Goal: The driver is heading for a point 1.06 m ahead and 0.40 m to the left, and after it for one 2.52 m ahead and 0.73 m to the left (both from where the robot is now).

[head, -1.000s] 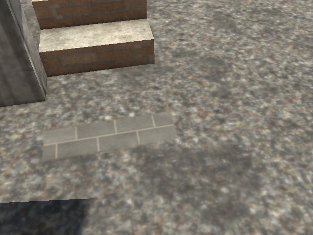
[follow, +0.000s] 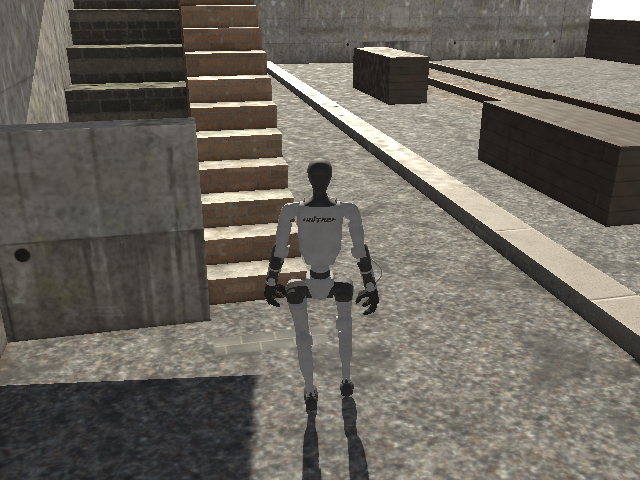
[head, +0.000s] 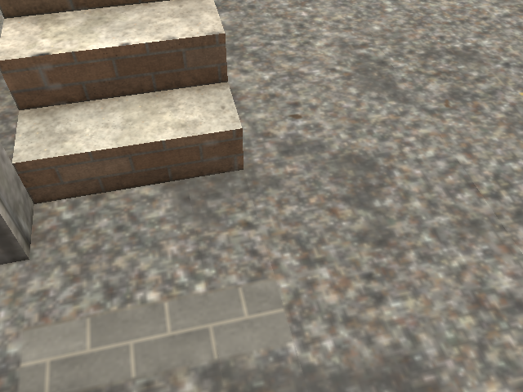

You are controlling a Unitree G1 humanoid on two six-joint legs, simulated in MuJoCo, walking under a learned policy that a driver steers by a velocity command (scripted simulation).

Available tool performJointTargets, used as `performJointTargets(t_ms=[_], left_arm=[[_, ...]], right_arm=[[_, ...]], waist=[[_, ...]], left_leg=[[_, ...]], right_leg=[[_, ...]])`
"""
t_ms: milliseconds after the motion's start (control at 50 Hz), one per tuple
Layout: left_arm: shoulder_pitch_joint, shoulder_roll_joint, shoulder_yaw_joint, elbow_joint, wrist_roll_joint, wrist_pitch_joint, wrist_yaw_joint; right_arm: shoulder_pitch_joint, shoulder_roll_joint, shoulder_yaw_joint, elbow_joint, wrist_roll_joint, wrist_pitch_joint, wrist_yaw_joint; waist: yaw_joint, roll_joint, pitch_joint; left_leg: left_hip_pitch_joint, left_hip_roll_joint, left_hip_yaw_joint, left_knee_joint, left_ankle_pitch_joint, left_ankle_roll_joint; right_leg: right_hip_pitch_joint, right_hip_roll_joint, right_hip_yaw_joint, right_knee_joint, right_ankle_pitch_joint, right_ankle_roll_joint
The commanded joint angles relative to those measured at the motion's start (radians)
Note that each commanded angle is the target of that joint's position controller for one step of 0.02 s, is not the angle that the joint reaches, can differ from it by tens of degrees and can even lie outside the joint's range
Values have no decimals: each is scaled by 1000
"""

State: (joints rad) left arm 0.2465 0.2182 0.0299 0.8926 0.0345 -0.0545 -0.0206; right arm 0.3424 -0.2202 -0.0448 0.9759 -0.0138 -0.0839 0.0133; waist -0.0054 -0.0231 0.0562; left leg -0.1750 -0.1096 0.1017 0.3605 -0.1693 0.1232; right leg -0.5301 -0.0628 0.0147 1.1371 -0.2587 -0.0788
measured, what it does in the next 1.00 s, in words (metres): walks ahead, turning left: right foot, then left foot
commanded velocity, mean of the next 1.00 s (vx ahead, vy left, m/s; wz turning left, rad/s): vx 0.50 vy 0.00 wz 0.32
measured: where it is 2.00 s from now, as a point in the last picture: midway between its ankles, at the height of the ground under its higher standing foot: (194, 242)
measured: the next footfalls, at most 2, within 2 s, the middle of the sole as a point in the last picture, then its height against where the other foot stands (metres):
right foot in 0.34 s outside the picture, level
left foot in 0.90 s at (237, 351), level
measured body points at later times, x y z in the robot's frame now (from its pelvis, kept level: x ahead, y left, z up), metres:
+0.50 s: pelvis +0.28 -0.06 +0.00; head +0.31 -0.07 +0.45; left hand +0.37 +0.20 -0.12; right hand +0.29 -0.31 -0.15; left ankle +0.18 +0.06 -0.65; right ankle +0.32 -0.13 -0.74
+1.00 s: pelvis +0.53 +0.02 -0.02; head +0.56 +0.04 +0.43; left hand +0.46 +0.27 -0.16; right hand +0.74 -0.18 -0.14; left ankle +0.57 +0.07 -0.74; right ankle +0.45 -0.14 -0.64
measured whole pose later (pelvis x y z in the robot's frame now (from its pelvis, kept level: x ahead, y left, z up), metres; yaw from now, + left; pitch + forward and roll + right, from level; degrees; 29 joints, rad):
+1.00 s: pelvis +0.53 +0.02 -0.02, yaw +23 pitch +0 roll +0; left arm 0.30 0.21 0.05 0.92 0.02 -0.08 0.00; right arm 0.16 -0.25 -0.07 0.88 -0.02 -0.02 0.01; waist 0.02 0.00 0.08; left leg -0.35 -0.11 0.09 0.56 -0.21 0.15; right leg -0.32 -0.07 -0.07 1.23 -0.38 -0.01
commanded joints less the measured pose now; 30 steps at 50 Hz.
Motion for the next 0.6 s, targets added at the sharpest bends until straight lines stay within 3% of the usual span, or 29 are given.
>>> performJointTargets(t_ms=[20, 120, 220, 280, 320, 340, 360, 380, 400, 420, 440, 460, 500, 540, 600], left_arm=[[26, 45, 8, -37, 3, 13, -8], [-184, 32, 0, -94, -9, 11, -15], [-321, 36, -1, -135, -11, 5, -14], [-323, 49, 6, -149, -11, -8, -10], [-142, 76, 22, -93, -10, -23, 3], [38, 114, 39, -36, 2, -36, 15], [225, 211, 64, -12, 30, -46, 31], [233, 272, 80, -4, 30, -35, 24], [158, 182, 66, -19, 3, -24, 18], [55, 126, 48, -31, -4, -29, 15], [8, 89, 40, -32, -3, -36, 11], [3, 67, 34, -24, -7, -42, 15], [34, 41, 26, 3, -14, -55, 22], [71, 53, 29, 23, -24, -68, 25], [119, 58, 29, 43, -19, -71, 29]], right_arm=[[35, -85, -9, -22, 4, -26, 0], [133, -85, -3, 11, 10, -25, -3], [218, -90, 3, 47, -5, -18, -18], [213, -106, 0, 61, -13, -13, -29], [168, -130, -4, 57, -10, -10, -30], [146, -127, -2, 50, -1, -11, -26], [134, -84, 11, 7, 11, -16, -23], [269, 12, 26, 10, 51, -8, -22], [190, -109, -5, 25, 21, 2, -30], [111, -98, -11, -1, 17, 1, -24], [77, -72, -9, -8, 14, 4, -20], [62, -64, -13, -8, 0, 16, -13], [73, -30, -14, -14, -13, 43, 4], [38, -14, -16, -34, -16, 59, 14], [-75, -13, -15, -80, -16, 68, 24]], waist=[[31, 50, 43], [-30, 60, 53], [-75, 76, 62], [-52, 87, 60], [34, 93, -27], [111, 63, -129], [169, -37, -281], [103, -244, -399], [94, -47, -284], [57, -26, -147], [35, -8, -86], [18, -19, -51], [-13, -47, -39], [-28, -48, -24], [-20, -48, 10]], left_leg=[[-63, 291, -258, -281, 69, 128], [51, 260, -187, -272, 190, 81], [229, 297, -182, -205, 347, 84], [289, 326, -202, -116, 521, 79], [254, 301, -187, 76, 753, 50], [145, 257, -155, 269, 677, 29], [-72, 195, -118, 568, 309, 11], [-385, 42, -76, 868, -369, -24], [-450, 107, -164, 923, -291, -10], [-448, 141, -171, 892, -190, -9], [-419, 170, -164, 861, -136, -14], [-394, 187, -159, 836, -116, -21], [-359, 194, -146, 820, -91, -35], [-411, 199, -131, 816, -50, -41], [-502, 212, -109, 755, 56, -50]], right_leg=[[-63, -58, -9, -94, 110, 26], [-113, -41, -57, -365, 292, 52], [-135, -1, -82, -504, 258, 39], [-69, 31, -81, -572, 143, 8], [186, 93, -96, -650, 93, -23], [440, 68, -70, -691, 141, -52], [717, -188, 190, -699, 49, -102], [920, -419, 596, -804, 4, -217], [793, -359, 557, -849, -71, -179], [642, -318, 399, -885, -15, -144], [536, -278, 287, -921, 83, -116], [470, -239, 197, -940, 141, -88], [412, -205, 92, -961, 231, -61], [412, -197, 15, -971, 324, -58], [418, -182, -76, -987, 384, -53]])
Keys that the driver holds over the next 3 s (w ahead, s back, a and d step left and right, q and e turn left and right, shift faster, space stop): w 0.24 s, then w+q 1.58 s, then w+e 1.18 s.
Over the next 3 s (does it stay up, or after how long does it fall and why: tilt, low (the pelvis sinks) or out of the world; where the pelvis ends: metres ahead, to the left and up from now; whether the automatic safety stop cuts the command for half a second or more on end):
stays up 1.31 0.23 0.19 its command is cut before an obstacle after 1.8 s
